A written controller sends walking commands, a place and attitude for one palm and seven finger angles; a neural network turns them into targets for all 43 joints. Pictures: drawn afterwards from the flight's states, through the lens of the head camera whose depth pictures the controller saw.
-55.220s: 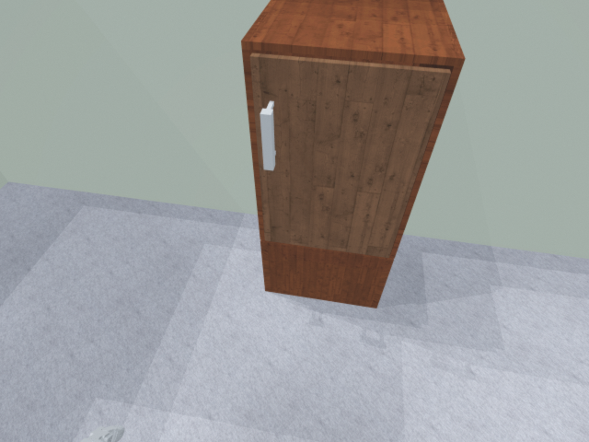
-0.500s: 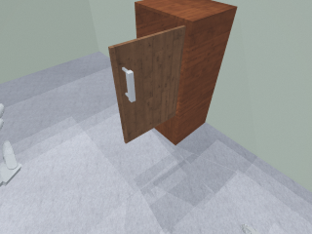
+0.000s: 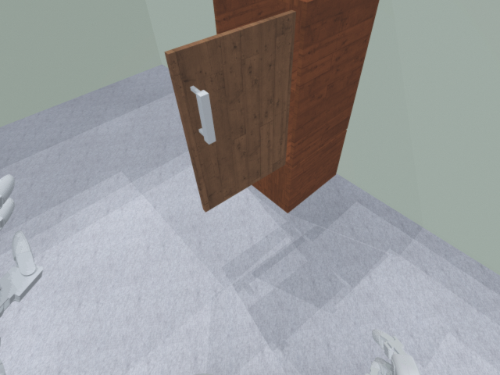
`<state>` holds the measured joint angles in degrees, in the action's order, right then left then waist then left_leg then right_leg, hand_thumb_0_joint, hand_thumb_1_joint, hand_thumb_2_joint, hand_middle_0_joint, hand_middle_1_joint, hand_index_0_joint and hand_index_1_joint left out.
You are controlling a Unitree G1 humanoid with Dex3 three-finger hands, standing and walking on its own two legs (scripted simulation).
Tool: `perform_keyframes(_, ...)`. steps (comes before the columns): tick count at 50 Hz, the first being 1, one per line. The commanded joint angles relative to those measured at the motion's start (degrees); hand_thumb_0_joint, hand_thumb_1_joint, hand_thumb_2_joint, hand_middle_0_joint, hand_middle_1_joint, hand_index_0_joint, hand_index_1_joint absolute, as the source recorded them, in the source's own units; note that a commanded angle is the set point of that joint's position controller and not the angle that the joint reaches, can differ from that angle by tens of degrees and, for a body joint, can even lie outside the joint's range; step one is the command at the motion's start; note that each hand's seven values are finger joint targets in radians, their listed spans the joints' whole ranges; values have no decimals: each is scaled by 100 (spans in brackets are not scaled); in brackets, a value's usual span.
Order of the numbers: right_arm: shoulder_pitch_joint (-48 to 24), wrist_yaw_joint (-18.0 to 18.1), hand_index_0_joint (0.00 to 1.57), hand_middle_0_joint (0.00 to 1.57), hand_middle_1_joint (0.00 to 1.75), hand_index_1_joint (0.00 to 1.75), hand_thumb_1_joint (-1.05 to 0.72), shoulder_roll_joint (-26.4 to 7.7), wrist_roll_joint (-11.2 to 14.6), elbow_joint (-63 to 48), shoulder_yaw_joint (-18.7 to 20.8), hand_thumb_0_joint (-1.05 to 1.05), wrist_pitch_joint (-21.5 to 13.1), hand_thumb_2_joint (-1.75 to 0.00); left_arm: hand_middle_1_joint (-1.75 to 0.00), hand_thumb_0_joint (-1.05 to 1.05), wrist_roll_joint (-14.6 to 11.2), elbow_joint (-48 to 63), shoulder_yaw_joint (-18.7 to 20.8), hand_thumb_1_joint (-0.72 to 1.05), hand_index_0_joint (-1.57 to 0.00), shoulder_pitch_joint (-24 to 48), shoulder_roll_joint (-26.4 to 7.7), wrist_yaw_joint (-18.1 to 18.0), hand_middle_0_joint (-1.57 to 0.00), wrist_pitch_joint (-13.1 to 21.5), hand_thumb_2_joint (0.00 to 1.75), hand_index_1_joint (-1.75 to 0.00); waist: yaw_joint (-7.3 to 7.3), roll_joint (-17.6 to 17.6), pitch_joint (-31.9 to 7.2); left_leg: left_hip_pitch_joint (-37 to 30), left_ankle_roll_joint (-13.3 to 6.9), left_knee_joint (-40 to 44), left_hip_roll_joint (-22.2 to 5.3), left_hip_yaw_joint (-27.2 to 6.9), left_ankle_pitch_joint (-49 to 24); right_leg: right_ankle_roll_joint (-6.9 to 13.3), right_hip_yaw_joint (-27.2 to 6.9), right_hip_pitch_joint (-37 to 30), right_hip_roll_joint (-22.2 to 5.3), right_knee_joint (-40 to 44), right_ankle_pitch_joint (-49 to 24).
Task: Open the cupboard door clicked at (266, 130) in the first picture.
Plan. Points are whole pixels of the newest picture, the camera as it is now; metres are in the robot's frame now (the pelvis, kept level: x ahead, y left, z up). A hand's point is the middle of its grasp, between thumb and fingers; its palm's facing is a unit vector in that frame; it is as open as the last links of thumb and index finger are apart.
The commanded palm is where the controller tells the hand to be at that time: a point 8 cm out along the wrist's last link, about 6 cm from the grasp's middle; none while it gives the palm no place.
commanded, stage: stop stepping back and stand still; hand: left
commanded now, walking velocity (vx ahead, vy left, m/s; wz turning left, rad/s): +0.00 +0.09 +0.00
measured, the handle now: (202, 115) +0.74 +0.17 +0.01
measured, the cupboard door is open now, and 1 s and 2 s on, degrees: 86 86 86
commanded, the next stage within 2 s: let the arm hang, fingers relaxed in 0.66 s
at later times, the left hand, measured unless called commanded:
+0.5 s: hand (39, 240) +0.25 +0.28 +0.16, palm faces +0.36 -0.80 -0.48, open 7.4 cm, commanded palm +0.18 +0.33 +0.18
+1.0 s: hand out of the picture +0.14 +0.23 -0.13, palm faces -0.06 -0.97 -0.25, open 7.4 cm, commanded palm none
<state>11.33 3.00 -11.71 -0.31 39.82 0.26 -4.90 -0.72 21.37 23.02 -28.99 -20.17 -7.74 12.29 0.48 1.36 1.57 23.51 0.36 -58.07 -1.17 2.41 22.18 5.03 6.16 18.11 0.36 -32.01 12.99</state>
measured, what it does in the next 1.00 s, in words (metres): steps on the spot: left foot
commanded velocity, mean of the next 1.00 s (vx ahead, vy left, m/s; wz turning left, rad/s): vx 0.00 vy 0.00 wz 0.00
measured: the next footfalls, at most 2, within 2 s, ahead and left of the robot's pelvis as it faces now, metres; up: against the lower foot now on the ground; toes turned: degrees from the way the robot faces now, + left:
left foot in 0.16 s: +0.07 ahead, +0.13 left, +0.00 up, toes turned +4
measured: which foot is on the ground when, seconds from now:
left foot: up 0.00-0.14, down 0.16-1.00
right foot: down 0.00-1.00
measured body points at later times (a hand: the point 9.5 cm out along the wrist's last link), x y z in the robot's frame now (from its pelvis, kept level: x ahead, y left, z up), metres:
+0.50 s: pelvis +0.04 +0.03 +0.01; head +0.06 +0.03 +0.46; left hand +0.22 +0.32 +0.18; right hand +0.20 -0.20 -0.08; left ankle +0.03 +0.13 -0.73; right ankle +0.05 -0.06 -0.73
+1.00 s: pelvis +0.02 +0.05 +0.00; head +0.04 +0.04 +0.45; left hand +0.14 +0.28 -0.11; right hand +0.13 -0.22 -0.13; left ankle +0.03 +0.13 -0.73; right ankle +0.05 -0.06 -0.73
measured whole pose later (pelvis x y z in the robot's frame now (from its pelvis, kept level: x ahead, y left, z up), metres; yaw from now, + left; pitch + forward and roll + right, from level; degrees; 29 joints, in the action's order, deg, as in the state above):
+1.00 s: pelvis +0.02 +0.05 +0.00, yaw -1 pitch +0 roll +1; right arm 9.0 -0.9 -16.3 -1.6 49.2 0.2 -0.5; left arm 1.8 -38.2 0.3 -15.7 -12.0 0.5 -3.2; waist 1.6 0.8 2.3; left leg 15.8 -3.3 -30.8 1.6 6.1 15.5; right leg 0.9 3.7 18.7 -1.8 -32.6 14.3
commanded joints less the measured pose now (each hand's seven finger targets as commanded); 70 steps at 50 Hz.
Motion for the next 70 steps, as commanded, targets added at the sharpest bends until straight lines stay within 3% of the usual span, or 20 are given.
perform_keyframes(1,-521,178,20,20,30,30,-90,-529,3,-1152,165,0,-336,-90,-30,0,-21,1757,954,90,-20,146,-1526,-205,-20,489,90,-30,-34,-843,-568,-378,-73,1315,-51,141,-195,168,-1503,-245,-1443,1962,878)
perform_keyframes(4,-391,237,20,20,30,30,-90,-547,-42,-1170,192,0,-403,-90,-30,0,-20,1988,985,90,-20,-19,-1509,-309,-20,455,90,-30,-51,-418,-581,-887,-148,2578,47,255,-467,116,-1528,-427,-1397,1881,852)
perform_keyframes(6,-273,246,20,20,30,30,-90,-586,-40,-1211,197,0,-415,-90,-30,0,-47,1935,935,90,-20,-88,-1416,-329,-20,445,90,-30,-11,-17,-489,-1314,-192,3319,-23,41,-774,-118,-1422,-330,-1142,1633,854)
perform_keyframes(9,-358,247,20,20,30,30,-90,-773,46,-1318,279,0,-400,-90,-30,0,-57,1826,861,90,-20,-90,-1289,-315,-20,420,90,-30,-93,822,-415,-996,-473,3977,-949,-1061,-1012,-463,-1020,-598,-466,736,33)
perform_keyframes(10,-389,232,20,20,30,30,-90,-800,109,-1353,287,0,-399,-90,-30,0,-79,1788,947,90,-20,-55,-1365,-321,-20,412,90,-30,-124,480,-585,-790,-449,3771,-937,-986,-1526,-531,-968,-1025,-399,645,-548)
perform_keyframes(12,-363,226,20,20,30,30,-90,-717,98,-1291,229,0,-386,-90,-30,0,-77,1416,910,90,-20,-162,-1287,-259,-20,343,90,-30,-34,629,-503,-553,-291,3818,-699,-658,-1268,-466,-948,-1086,-415,683,-607)
perform_keyframes(15,-399,202,20,20,30,30,-90,-735,105,-1288,219,0,-405,-90,-30,0,-71,1402,677,90,-20,3,-1163,-212,-20,302,90,-30,-6,211,-426,-591,-200,3651,-582,-510,-1544,-445,-978,-1113,-481,741,-1086)
perform_keyframes(17,-358,174,20,20,30,30,-90,-750,104,-1305,227,0,-400,-90,-30,0,-80,1469,633,90,-20,-78,-1157,-205,-20,261,90,-30,-10,75,-679,-796,-179,3531,-543,-433,-1802,-423,-1003,-1205,-512,719,-1397)
perform_keyframes(24,-465,178,20,20,30,30,-90,-709,48,-1438,168,0,-358,-90,-30,0,-116,1985,967,90,-20,-258,-1499,-239,-20,227,90,-30,-46,320,-858,-876,-118,3642,-509,-448,-2046,-394,-876,-1321,-444,619,-1509)
perform_keyframes(37,-430,206,20,20,30,30,-90,-710,86,-1381,178,0,-266,-90,-30,0,-158,1401,658,90,-20,-236,-1119,-192,-20,161,90,-30,-1,21,-683,-871,-91,3734,-500,-371,-1721,-437,-919,-1190,-448,836,-1411)
perform_keyframes(38,-720,-334,20,20,30,30,-90,-1686,109,-23,456,0,-595,-90,-30,0,314,-2840,-1716,90,-20,300,-349,615,-20,-572,90,-30,213,94,-54,-477,-260,2867,-609,-593,-2449,-350,-600,-201,-758,120,-1571)
perform_keyframes(39,-223,-341,20,20,30,30,-90,-1361,73,52,465,0,-256,-90,-30,0,264,-3022,-1626,90,-20,300,-112,739,-20,-1014,90,-30,114,27,-529,-909,-166,3001,-595,-443,-3152,-281,-930,-198,-701,306,-1451)
perform_keyframes(41,-126,-326,20,20,30,30,-90,-1267,1,2,365,0,-33,-90,-30,0,254,-3157,-1667,90,-20,503,74,736,-20,-1183,90,-30,85,143,-651,-596,-387,3254,-822,-751,-2556,-326,-623,-223,-482,-18,-327)
perform_keyframes(43,-247,-331,20,20,30,30,-90,-1290,-67,29,265,0,87,-90,-30,0,284,-3740,-1701,90,-20,802,-89,736,-20,-1163,90,-30,-26,-531,-580,-321,-532,3403,-850,-961,-2241,-316,-704,-529,-440,-29,-263)
perform_keyframes(46,-253,-327,20,20,30,30,-90,-1322,-104,281,237,0,222,-90,-30,0,313,-4757,-1799,90,-20,1223,-366,734,-20,-1164,90,-30,-33,-1216,-558,-622,-394,3247,-467,-743,-1598,-143,-1093,-547,-752,539,-510)
perform_keyframes(48,-209,-325,20,20,30,30,-90,-1235,-112,516,194,0,318,-90,-30,0,278,-5418,-1917,90,-20,1468,-394,727,-20,-1169,90,-30,34,-985,-540,-983,-333,3209,-284,-564,-1334,-51,-1276,-351,-905,823,-363)
perform_keyframes(51,-272,-317,20,20,30,30,-90,-1096,-123,875,86,0,388,-90,-30,0,203,-6235,-2072,90,-20,1546,-250,693,-20,-1206,90,-30,-22,400,-272,-903,-311,3778,-437,-703,-1164,-181,-1099,-494,-673,857,29)
perform_keyframes(56,-43,-259,20,20,30,30,-90,-911,-101,1368,72,0,450,-90,-30,0,173,-7258,-2079,90,-20,1342,-112,662,-20,-1165,90,-30,-62,813,-394,-914,-260,4006,-430,-644,-645,-176,-975,-957,-678,1180,-39)
perform_keyframes(62,326,-225,20,20,30,30,-90,-930,-76,1856,107,0,495,-90,-30,0,147,-7933,-2147,90,-20,1503,-95,664,-20,-1157,90,-30,-11,46,141,-881,-271,4265,-524,-725,-351,-178,-917,-720,-669,1437,252)
perform_keyframes(70,450,-213,20,20,30,30,-90,-867,-62,2215,107,0,463,-90,-30,0,143,-8332,-2145,90,-20,1526,-113,632,-20,-1130,90,-30,-17,-346,102,-1152,-306,4267,-515,-619,-734,-205,-923,-710,-721,1502,190)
